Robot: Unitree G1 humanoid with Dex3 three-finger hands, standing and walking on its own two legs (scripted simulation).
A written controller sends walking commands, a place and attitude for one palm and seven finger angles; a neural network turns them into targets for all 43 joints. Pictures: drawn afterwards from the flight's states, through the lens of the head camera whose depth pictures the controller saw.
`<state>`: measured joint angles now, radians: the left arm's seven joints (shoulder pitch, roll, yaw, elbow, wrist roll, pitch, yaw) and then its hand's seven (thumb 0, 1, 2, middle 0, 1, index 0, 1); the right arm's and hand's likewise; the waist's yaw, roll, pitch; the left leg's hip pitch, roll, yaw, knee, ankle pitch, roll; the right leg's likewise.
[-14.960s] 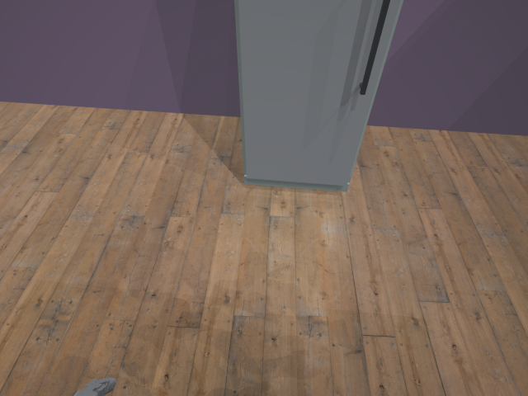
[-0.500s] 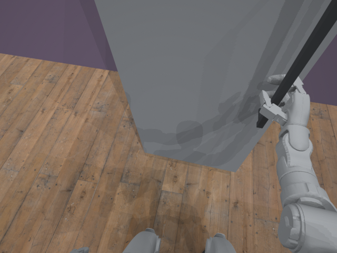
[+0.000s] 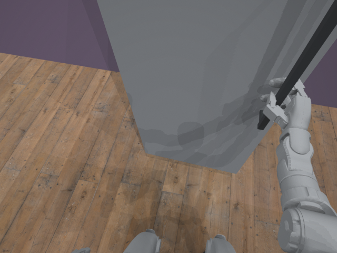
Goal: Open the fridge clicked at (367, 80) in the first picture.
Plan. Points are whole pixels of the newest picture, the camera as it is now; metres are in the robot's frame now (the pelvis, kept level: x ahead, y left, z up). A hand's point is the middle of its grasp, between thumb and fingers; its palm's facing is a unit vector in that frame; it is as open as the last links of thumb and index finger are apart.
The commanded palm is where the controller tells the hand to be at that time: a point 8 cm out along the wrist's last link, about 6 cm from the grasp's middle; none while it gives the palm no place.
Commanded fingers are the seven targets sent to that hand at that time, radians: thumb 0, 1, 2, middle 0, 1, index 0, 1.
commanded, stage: grip the handle and tug to test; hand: right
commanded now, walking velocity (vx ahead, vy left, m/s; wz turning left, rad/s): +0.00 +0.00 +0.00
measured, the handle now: (303, 53) +0.52 -0.19 +0.18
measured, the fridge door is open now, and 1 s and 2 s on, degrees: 0 19 55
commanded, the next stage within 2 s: pull the door a little, standing still in 0.28 s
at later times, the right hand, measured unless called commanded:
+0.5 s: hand (267, 115) +0.44 -0.15 +0.07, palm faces +0.09 +1.00 -0.01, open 5.5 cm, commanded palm +0.40 -0.20 +0.07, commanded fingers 0.00 -0.90 -0.90 0.45 1.40 0.45 1.40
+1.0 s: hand (250, 156) +0.33 -0.11 +0.08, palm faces -0.06 +0.98 -0.18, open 5.5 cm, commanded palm +0.30 -0.16 +0.07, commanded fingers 0.00 -0.90 -0.90 0.45 1.40 0.45 1.40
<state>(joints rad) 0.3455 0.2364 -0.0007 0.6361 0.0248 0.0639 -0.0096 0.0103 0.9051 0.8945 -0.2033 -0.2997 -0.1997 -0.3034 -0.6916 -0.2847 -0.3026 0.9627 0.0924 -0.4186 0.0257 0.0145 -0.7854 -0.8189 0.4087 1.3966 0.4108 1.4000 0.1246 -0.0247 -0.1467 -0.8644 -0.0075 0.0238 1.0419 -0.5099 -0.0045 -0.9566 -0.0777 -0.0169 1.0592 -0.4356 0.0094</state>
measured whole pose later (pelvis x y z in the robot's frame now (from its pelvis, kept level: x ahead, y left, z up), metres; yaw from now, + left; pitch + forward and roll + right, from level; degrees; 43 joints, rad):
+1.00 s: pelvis +0.03 +0.00 +0.06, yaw -2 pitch +4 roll +0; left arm 0.25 0.21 -0.03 0.55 -0.01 0.14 0.11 0.01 0.91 0.89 -0.20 -0.30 -0.20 -0.30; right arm -0.07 -0.14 0.08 0.44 0.03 -0.14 -0.05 0.02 -0.72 -0.81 0.36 1.34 0.40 1.39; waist 0.06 -0.05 -0.08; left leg -0.33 0.03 0.03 0.67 -0.41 -0.02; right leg -0.42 -0.02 -0.03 0.67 -0.32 0.00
